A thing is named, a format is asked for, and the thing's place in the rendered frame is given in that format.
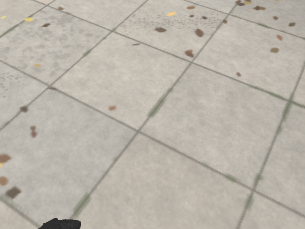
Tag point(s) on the left robot hand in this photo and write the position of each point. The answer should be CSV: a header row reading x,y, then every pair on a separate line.
x,y
61,224

